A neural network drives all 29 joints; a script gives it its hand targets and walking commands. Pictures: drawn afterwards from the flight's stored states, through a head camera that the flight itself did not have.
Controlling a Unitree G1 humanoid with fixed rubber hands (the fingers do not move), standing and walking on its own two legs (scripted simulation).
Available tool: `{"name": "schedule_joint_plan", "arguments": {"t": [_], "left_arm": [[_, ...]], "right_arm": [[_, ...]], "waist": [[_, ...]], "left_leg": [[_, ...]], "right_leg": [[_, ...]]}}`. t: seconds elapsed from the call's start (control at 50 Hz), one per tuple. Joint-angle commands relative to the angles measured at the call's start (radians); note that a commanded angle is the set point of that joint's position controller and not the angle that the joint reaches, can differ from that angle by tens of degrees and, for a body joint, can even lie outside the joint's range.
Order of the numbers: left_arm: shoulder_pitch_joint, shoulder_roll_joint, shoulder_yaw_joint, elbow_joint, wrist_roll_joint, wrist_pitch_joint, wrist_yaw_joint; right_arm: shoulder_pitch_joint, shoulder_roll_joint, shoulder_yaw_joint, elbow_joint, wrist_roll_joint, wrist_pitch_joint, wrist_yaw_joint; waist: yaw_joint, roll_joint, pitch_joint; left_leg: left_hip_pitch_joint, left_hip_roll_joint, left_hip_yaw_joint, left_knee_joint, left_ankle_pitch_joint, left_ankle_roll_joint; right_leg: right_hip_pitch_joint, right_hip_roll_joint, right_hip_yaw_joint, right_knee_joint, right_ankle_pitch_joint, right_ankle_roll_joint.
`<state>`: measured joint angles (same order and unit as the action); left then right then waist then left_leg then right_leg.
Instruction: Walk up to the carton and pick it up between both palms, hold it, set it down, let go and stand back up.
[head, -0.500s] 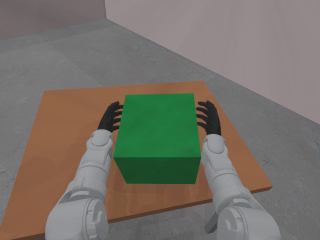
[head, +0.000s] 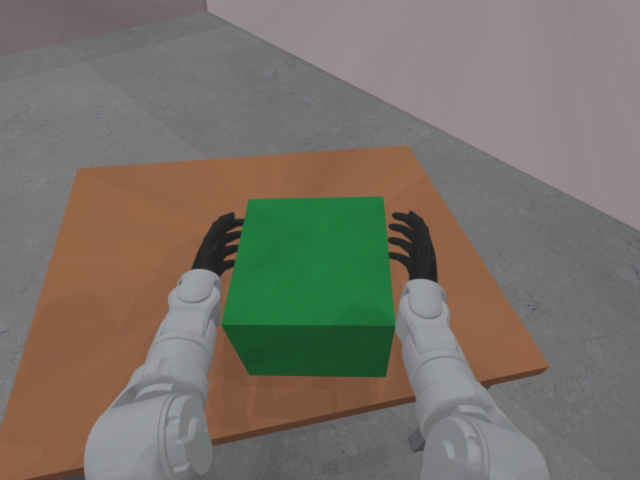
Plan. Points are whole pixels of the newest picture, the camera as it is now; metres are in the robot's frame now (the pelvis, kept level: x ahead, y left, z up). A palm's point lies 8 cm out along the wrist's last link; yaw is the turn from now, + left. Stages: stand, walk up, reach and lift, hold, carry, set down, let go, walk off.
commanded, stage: set down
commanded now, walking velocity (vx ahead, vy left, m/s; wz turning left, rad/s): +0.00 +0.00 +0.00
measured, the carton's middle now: (315, 286) +0.38 +0.01 +0.03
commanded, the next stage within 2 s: none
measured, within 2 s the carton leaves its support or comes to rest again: neither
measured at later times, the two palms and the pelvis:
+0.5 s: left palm (212, 276) +0.41 +0.16 +0.01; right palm (408, 281) +0.39 -0.12 +0.04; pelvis +0.01 +0.00 +0.00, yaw +0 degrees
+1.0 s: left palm (213, 289) +0.40 +0.16 -0.02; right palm (402, 294) +0.38 -0.12 +0.01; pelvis +0.01 +0.01 +0.00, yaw +0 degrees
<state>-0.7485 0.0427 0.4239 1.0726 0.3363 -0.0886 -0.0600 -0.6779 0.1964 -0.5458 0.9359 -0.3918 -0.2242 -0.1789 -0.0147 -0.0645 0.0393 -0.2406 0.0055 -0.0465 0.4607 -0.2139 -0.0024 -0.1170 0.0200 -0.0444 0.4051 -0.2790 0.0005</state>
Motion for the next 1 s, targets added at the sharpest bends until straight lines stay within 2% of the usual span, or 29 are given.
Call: {"name": "schedule_joint_plan", "arguments": {"t": [0.0, 0.02, 0.04, 0.06, 0.12, 0.16, 0.18, 0.28, 0.3, 0.36, 0.38, 0.44, 0.46, 0.48, 0.5, 0.52, 0.56, 0.6, 0.62, 0.64, 0.66, 0.72, 0.74, 0.8, 0.84, 0.86, 0.9, 0.94, 0.98], "left_arm": [[-0.758, -0.483, -0.121, -0.078, 0.058, -0.096, -0.14], [-0.765, -0.489, -0.139, -0.105, 0.049, -0.104, -0.136], [-0.768, -0.464, -0.126, -0.09, 0.047, -0.106, -0.135], [-0.806, -0.469, -0.144, -0.079, 0.041, -0.114, -0.134], [-0.74, -0.487, -0.13, -0.047, 0.062, -0.132, -0.121], [-0.783, -0.475, -0.138, -0.106, 0.052, -0.161, -0.114], [-0.772, -0.484, -0.14, -0.07, 0.053, -0.163, -0.116], [-0.731, -0.482, -0.111, -0.01, 0.067, -0.171, -0.115], [-0.746, -0.475, -0.112, -0.009, 0.065, -0.179, -0.117], [-0.748, -0.483, -0.132, -0.029, 0.072, -0.202, -0.101], [-0.792, -0.477, -0.131, -0.036, 0.064, -0.211, -0.099], [-0.761, -0.486, -0.137, 0.008, 0.064, -0.232, -0.092], [-0.755, -0.489, -0.135, 0.01, 0.067, -0.233, -0.091], [-0.776, -0.485, -0.139, -0.026, 0.077, -0.245, -0.083], [-0.733, -0.479, -0.133, 0.011, 0.076, -0.24, -0.086], [-0.763, -0.491, -0.142, -0.008, 0.071, -0.249, -0.082], [-0.709, -0.497, -0.141, 0.013, 0.081, -0.25, -0.087], [-0.712, -0.465, -0.108, 0.048, 0.088, -0.265, -0.095], [-0.726, -0.483, -0.125, 0.039, 0.088, -0.272, -0.087], [-0.751, -0.476, -0.117, 0.023, 0.087, -0.279, -0.081], [-0.767, -0.483, -0.136, 0.018, 0.08, -0.285, -0.077], [-0.759, -0.485, -0.137, 0.031, 0.079, -0.292, -0.078], [-0.753, -0.498, -0.152, 0.04, 0.069, -0.299, -0.076], [-0.73, -0.492, -0.144, 0.065, 0.08, -0.303, -0.076], [-0.727, -0.481, -0.118, 0.063, 0.087, -0.32, -0.076], [-0.751, -0.491, -0.143, 0.042, 0.079, -0.33, -0.074], [-0.761, -0.496, -0.141, 0.073, 0.08, -0.334, -0.069], [-0.747, -0.503, -0.149, 0.071, 0.079, -0.338, -0.06], [-0.699, -0.474, -0.112, 0.083, 0.103, -0.339, -0.066]], "right_arm": [[-0.573, 0.643, 0.197, 0.079, -0.142, -0.064, 0.134], [-0.541, 0.643, 0.196, 0.089, -0.145, -0.07, 0.138], [-0.54, 0.632, 0.205, 0.093, -0.151, -0.067, 0.135], [-0.577, 0.633, 0.17, 0.091, -0.153, -0.078, 0.131], [-0.569, 0.643, 0.189, 0.087, -0.15, -0.1, 0.137], [-0.545, 0.661, 0.185, 0.099, -0.174, -0.111, 0.135], [-0.55, 0.647, 0.19, 0.103, -0.173, -0.116, 0.133], [-0.55, 0.643, 0.166, 0.139, -0.179, -0.132, 0.132], [-0.54, 0.64, 0.167, 0.132, -0.187, -0.136, 0.128], [-0.545, 0.662, 0.167, 0.135, -0.183, -0.159, 0.136], [-0.542, 0.656, 0.155, 0.164, -0.198, -0.156, 0.133], [-0.567, 0.645, 0.154, 0.15, -0.213, -0.19, 0.132], [-0.539, 0.649, 0.132, 0.178, -0.215, -0.186, 0.133], [-0.529, 0.653, 0.15, 0.198, -0.209, -0.187, 0.137], [-0.532, 0.644, 0.145, 0.187, -0.211, -0.197, 0.134], [-0.534, 0.645, 0.145, 0.185, -0.222, -0.204, 0.135], [-0.502, 0.643, 0.153, 0.218, -0.213, -0.208, 0.13], [-0.513, 0.654, 0.173, 0.202, -0.226, -0.215, 0.127], [-0.513, 0.658, 0.164, 0.199, -0.226, -0.227, 0.129], [-0.541, 0.656, 0.162, 0.194, -0.227, -0.225, 0.133], [-0.537, 0.644, 0.166, 0.221, -0.224, -0.233, 0.133], [-0.531, 0.655, 0.148, 0.248, -0.231, -0.241, 0.132], [-0.513, 0.642, 0.134, 0.264, -0.237, -0.249, 0.128], [-0.526, 0.637, 0.147, 0.246, -0.232, -0.256, 0.129], [-0.516, 0.652, 0.164, 0.235, -0.231, -0.264, 0.133], [-0.516, 0.647, 0.148, 0.239, -0.246, -0.274, 0.129], [-0.524, 0.65, 0.116, 0.259, -0.258, -0.278, 0.127], [-0.519, 0.638, 0.12, 0.282, -0.251, -0.285, 0.131], [-0.499, 0.631, 0.12, 0.28, -0.265, -0.278, 0.136]], "waist": [[-0.01, 0.094, -0.553], [-0.029, 0.108, -0.573], [-0.018, 0.101, -0.571], [-0.043, 0.102, -0.605], [-0.008, 0.106, -0.62], [-0.019, 0.093, -0.692], [-0.019, 0.11, -0.702], [0.0, 0.107, -0.648], [-0.009, 0.079, -0.674], [-0.005, 0.119, -0.731], [-0.022, 0.106, -0.731], [-0.007, 0.119, -0.765], [-0.018, 0.119, -0.729], [-0.002, 0.15, -0.755], [-0.008, 0.108, -0.732], [-0.022, 0.129, -0.782], [-0.01, 0.123, -0.741], [0.014, 0.091, -0.741], [0.006, 0.118, -0.77], [0.023, 0.114, -0.794], [0.002, 0.133, -0.801], [0.007, 0.131, -0.798], [-0.013, 0.121, -0.788], [0.007, 0.127, -0.784], [0.023, 0.118, -0.818], [-0.005, 0.131, -0.836], [-0.013, 0.129, -0.852], [-0.008, 0.146, -0.837], [0.023, 0.141, -0.783]], "left_leg": [[-0.014, 0.009, 0.155, -0.135, 0.254, 0.008], [-0.016, 0.011, 0.155, -0.125, 0.259, -0.001], [-0.03, 0.012, 0.156, -0.125, 0.257, 0.005], [-0.034, 0.012, 0.151, -0.109, 0.263, -0.001], [-0.012, 0.016, 0.153, -0.097, 0.31, -0.005], [-0.034, 0.012, 0.152, -0.086, 0.349, -0.009], [-0.032, 0.015, 0.148, -0.083, 0.361, -0.012], [-0.064, 0.01, 0.151, -0.082, 0.336, -0.007], [-0.062, 0.013, 0.151, -0.073, 0.331, -0.001], [-0.074, 0.01, 0.148, -0.064, 0.393, -0.014], [-0.051, 0.018, 0.141, -0.06, 0.406, -0.015], [-0.036, 0.025, 0.139, -0.039, 0.456, -0.026], [-0.035, 0.024, 0.138, -0.036, 0.471, -0.03], [-0.039, 0.021, 0.147, -0.033, 0.479, -0.034], [-0.018, 0.026, 0.142, -0.025, 0.49, -0.028], [-0.007, 0.028, 0.133, -0.022, 0.49, -0.034], [-0.019, 0.02, 0.139, -0.01, 0.531, -0.031], [-0.077, 0.016, 0.146, -0.018, 0.465, -0.015], [-0.065, 0.02, 0.141, -0.017, 0.491, -0.024], [-0.083, 0.02, 0.14, -0.014, 0.477, -0.023], [-0.058, 0.027, 0.13, -0.008, 0.504, -0.032], [-0.051, 0.027, 0.133, 0.0, 0.538, -0.033], [-0.024, 0.031, 0.132, 0.016, 0.562, -0.044], [-0.046, 0.024, 0.139, 0.018, 0.515, -0.036], [-0.041, 0.024, 0.138, 0.013, 0.532, -0.032], [-0.04, 0.024, 0.138, 0.02, 0.529, -0.035], [-0.04, 0.03, 0.131, 0.035, 0.528, -0.041], [0.023, 0.039, 0.124, 0.047, 0.606, -0.054], [-0.025, 0.029, 0.138, 0.039, 0.542, -0.038]], "right_leg": [[0.171, -0.061, -0.005, -0.01, 0.603, 0.086], [0.161, -0.064, -0.009, 0.006, 0.606, 0.089], [0.184, -0.072, -0.01, -0.001, 0.621, 0.09], [0.175, -0.068, -0.008, 0.009, 0.627, 0.089], [0.137, -0.055, -0.016, 0.006, 0.597, 0.075], [0.161, -0.061, -0.01, 0.023, 0.687, 0.082], [0.16, -0.066, -0.012, 0.033, 0.71, 0.085], [0.138, -0.067, -0.013, 0.033, 0.678, 0.079], [0.133, -0.066, -0.01, 0.031, 0.681, 0.077], [0.145, -0.062, -0.011, 0.043, 0.722, 0.074], [0.14, -0.062, -0.015, 0.038, 0.71, 0.073], [0.088, -0.057, -0.025, 0.042, 0.708, 0.064], [0.077, -0.048, -0.026, 0.033, 0.673, 0.062], [0.084, -0.053, -0.022, 0.038, 0.679, 0.06], [0.061, -0.048, -0.031, 0.042, 0.68, 0.057], [0.038, -0.051, -0.038, 0.039, 0.666, 0.06], [0.053, -0.05, -0.029, 0.044, 0.738, 0.063], [0.083, -0.063, -0.017, 0.052, 0.766, 0.072], [0.078, -0.056, -0.019, 0.055, 0.749, 0.064], [0.079, -0.058, -0.023, 0.052, 0.726, 0.06], [0.051, -0.058, -0.025, 0.058, 0.722, 0.058], [0.017, -0.055, -0.029, 0.051, 0.715, 0.059], [-0.002, -0.046, -0.036, 0.043, 0.701, 0.051], [-0.029, -0.046, -0.037, 0.037, 0.655, 0.043], [0.001, -0.054, -0.025, 0.052, 0.721, 0.051], [-0.006, -0.054, -0.031, 0.05, 0.712, 0.051], [-0.053, -0.047, -0.033, 0.049, 0.648, 0.042], [-0.104, -0.035, -0.045, 0.028, 0.61, 0.031], [-0.087, -0.041, -0.036, 0.041, 0.621, 0.034]]}}
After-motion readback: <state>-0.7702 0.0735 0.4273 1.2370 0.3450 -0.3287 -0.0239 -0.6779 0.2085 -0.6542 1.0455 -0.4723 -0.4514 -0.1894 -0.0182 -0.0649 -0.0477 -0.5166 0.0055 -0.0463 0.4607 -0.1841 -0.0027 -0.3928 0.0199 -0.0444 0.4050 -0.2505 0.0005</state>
